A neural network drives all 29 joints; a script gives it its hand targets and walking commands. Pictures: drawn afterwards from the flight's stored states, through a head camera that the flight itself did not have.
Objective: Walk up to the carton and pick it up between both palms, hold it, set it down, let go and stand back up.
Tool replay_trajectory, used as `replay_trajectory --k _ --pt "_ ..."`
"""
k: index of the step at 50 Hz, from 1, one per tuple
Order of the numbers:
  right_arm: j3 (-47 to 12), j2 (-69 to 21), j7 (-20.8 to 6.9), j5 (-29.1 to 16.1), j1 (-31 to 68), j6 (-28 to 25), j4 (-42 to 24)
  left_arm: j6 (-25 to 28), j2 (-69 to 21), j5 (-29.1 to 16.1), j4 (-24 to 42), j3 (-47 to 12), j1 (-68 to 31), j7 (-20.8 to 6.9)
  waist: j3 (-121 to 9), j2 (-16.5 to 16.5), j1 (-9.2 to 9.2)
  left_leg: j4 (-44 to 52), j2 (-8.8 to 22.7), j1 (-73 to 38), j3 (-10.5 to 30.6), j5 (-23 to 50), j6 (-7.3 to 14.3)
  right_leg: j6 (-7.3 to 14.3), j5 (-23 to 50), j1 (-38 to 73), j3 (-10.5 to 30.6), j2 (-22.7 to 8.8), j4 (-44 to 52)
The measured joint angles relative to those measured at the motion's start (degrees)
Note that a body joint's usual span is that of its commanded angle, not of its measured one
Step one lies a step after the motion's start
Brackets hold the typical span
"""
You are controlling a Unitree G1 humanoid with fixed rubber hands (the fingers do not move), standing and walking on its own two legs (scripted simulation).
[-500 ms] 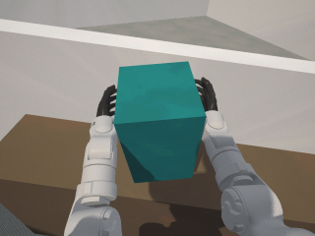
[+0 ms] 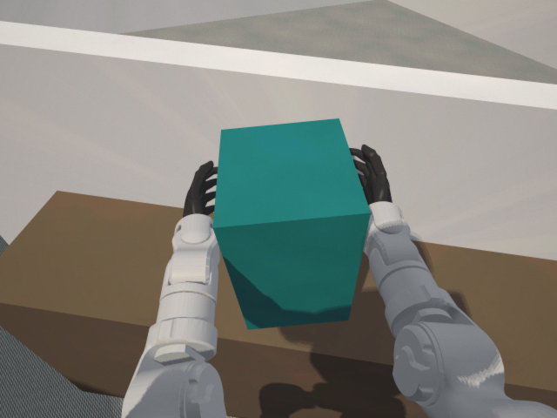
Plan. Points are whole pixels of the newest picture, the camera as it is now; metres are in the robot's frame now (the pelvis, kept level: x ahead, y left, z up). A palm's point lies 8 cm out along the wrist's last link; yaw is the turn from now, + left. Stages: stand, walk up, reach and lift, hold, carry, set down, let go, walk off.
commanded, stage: set down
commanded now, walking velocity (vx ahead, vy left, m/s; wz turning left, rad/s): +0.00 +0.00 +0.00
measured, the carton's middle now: (289, 232) +0.38 +0.02 +0.06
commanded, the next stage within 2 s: none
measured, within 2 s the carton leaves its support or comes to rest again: neither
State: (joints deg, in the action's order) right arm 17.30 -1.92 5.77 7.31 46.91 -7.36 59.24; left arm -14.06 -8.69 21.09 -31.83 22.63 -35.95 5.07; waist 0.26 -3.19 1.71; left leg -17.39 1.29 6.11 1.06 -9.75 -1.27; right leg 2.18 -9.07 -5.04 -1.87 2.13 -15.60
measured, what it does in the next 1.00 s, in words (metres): stands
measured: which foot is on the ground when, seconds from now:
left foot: down 0.00-1.00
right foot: down 0.00-1.00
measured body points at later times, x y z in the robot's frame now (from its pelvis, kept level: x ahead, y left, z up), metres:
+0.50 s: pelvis +0.01 +0.00 +0.00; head +0.04 +0.01 +0.45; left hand +0.40 +0.15 +0.06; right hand +0.43 -0.12 +0.08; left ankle +0.00 +0.13 -0.75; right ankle -0.01 -0.09 -0.75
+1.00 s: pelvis +0.01 +0.00 +0.00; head +0.06 +0.02 +0.44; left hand +0.40 +0.15 +0.03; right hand +0.43 -0.12 +0.07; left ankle +0.00 +0.13 -0.75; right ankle -0.01 -0.09 -0.75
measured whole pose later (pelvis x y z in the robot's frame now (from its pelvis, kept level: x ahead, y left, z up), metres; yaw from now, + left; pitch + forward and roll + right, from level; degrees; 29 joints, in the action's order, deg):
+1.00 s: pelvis +0.01 +0.00 +0.00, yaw -2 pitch +9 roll -1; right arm 23.7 -2.8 4.9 17.1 44.7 -18.8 63.5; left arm 4.8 -9.6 21.2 -44.1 26.7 -34.6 6.8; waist -3.6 -1.7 2.3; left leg -20.1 2.5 18.0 -1.5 -10.8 -1.2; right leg 2.3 -8.8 -16.6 -1.7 2.7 -16.6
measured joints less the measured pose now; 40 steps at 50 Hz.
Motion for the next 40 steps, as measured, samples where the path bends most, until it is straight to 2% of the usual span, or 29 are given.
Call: replay_trajectory --k 9,20,25,33,40 --pt "3.1 -0.7 -0.5 3.5 -0.6 -2.1 0.5 3.8 -0.1 -0.1 -2.9 0.8 0.0 0.1 -0.7 0.2 -0.04 -0.5 0.4 2.3 -0.1 -0.2 -0.3 0.3 -0.1 -2.2 -0.4 0.3 -0.2" --pt "4.3 -0.5 -1.3 5.1 -1.3 -3.4 1.3 6.4 -1.4 0.8 -4.8 2.5 0.4 0.4 -1.0 0.2 0.56 -0.5 0.9 5.0 -1.3 -0.3 -0.5 0.5 0.0 -5.4 0.3 0.6 -0.6" --pt "4.0 -0.6 -1.4 6.0 -1.7 -4.6 0.8 8.9 -1.2 -0.1 -5.4 2.2 1.2 1.0 -2.1 1.0 1.05 -1.2 1.1 7.3 -1.6 -0.6 -0.5 0.5 0.1 -7.5 0.4 0.8 -0.7" --pt "5.5 -0.8 -1.3 8.7 -0.7 -6.0 2.3 12.3 -1.0 0.2 -8.4 3.7 0.7 1.1 -2.7 1.6 1.21 -1.4 1.1 8.7 -1.7 -0.7 -0.3 0.4 -0.1 -8.9 0.1 0.6 -0.9" --pt "5.8 -1.0 -1.4 9.3 -1.4 -8.0 3.1 14.9 -1.1 -0.3 -9.7 3.9 1.6 1.2 -2.8 1.4 1.00 -1.8 1.1 10.0 -2.0 -0.9 -0.2 0.3 -0.1 -10.1 0.1 0.5 -1.0"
